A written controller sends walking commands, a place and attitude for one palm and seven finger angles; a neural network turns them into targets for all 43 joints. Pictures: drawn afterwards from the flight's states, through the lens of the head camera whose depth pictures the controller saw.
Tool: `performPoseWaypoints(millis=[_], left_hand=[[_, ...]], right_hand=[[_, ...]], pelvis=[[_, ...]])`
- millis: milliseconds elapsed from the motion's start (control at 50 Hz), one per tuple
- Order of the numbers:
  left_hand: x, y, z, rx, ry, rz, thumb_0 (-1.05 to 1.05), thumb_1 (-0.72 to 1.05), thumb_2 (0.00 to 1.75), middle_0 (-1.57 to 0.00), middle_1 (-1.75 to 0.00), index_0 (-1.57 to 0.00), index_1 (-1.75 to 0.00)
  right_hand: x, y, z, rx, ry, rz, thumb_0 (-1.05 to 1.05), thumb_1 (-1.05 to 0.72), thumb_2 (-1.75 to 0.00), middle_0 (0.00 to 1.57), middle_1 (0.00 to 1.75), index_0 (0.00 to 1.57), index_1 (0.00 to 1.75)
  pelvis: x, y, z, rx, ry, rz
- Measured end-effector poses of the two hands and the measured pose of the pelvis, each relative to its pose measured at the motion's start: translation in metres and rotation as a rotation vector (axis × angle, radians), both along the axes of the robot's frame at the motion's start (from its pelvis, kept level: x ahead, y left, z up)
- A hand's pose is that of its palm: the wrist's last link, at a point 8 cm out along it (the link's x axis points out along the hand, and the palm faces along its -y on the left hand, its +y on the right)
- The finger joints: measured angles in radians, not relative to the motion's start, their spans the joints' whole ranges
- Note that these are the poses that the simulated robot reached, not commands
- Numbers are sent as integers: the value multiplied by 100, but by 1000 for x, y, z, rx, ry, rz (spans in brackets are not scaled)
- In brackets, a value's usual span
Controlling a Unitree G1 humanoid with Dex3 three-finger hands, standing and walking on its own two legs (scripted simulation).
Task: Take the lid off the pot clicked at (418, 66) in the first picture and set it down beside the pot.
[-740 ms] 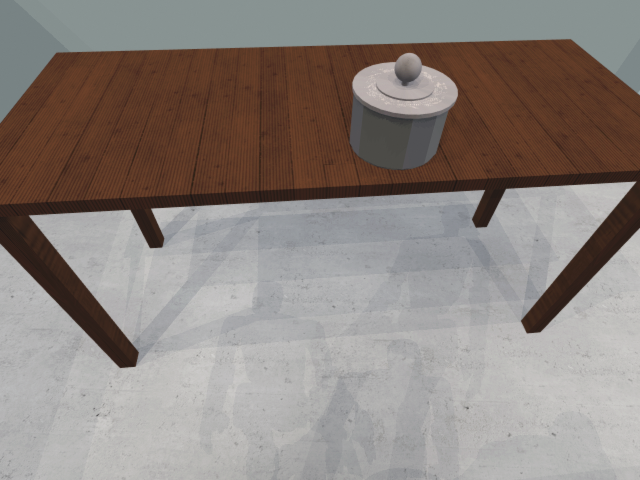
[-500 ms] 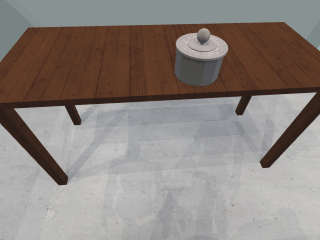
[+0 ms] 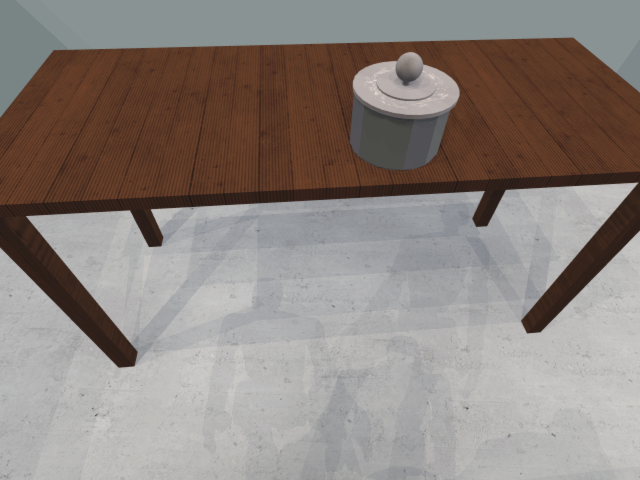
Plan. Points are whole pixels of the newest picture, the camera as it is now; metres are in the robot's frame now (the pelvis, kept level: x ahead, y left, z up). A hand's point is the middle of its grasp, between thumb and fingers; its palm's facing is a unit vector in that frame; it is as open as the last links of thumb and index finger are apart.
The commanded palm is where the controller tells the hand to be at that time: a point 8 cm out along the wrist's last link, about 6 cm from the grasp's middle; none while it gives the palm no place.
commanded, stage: walk to a spot facing it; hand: left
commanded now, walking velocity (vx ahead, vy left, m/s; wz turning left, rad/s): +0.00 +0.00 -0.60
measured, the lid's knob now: (409, 67) +0.74 -0.11 +0.15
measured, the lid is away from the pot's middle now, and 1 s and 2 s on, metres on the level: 0.00 0.00 0.00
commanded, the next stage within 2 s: none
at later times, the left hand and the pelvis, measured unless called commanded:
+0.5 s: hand out of the picture +0.06 +0.15 -0.16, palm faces -0.13 -0.95 -0.28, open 7.4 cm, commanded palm none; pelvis +0.00 -0.04 +0.00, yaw -13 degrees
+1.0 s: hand (236, 418) +0.23 +0.14 -0.16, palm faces -0.48 -0.83 -0.27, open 7.4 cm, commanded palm none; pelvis +0.03 +0.00 +0.00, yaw -32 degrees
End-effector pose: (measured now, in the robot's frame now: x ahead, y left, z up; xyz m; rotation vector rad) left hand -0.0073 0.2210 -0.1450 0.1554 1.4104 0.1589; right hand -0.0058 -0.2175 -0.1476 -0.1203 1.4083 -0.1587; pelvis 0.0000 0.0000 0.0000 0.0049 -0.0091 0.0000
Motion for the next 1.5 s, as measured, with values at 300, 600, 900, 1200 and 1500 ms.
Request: performPoseWaypoints(millis=[300,600,900,1200,1500], left_hand=[[32,0,-1,53,7,-90,1,91,90,-20,-30,-20,-30],[89,-22,23,58,-55,-239,1,90,90,-20,-30,-20,-30],[221,-5,10,30,-196,-477,1,90,90,-20,-30,-20,-30],[297,-131,21,-4,-305,-813,1,91,90,-20,-30,-20,-30],[315,-171,1,-101,-238,-942,1,90,90,-20,-30,-21,-30]], right_hand=[[1,-30,-18,-7,-71,-116,0,-91,-90,20,30,20,30],[58,-81,14,-80,-257,-211,1,-91,-90,20,30,20,30],[27,-48,31,-169,-277,-334,0,-91,-90,20,30,20,30],[-125,-34,-6,-108,-5,-675,1,-91,-90,20,30,20,30],[-95,-23,18,-213,-175,-818,0,-91,-90,20,30,20,30]], pelvis=[[-2,-20,-16,40,2,-149],[5,-32,3,37,36,-307],[28,0,-4,17,33,-491],[28,-33,-16,-1,25,-691],[52,-29,-14,0,13,-888]])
